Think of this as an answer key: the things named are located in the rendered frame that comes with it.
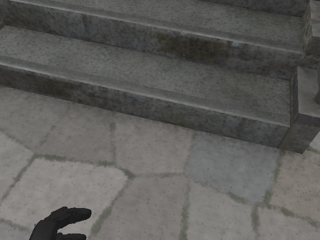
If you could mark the robot left hand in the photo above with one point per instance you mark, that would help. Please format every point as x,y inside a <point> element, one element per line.
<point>47,229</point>

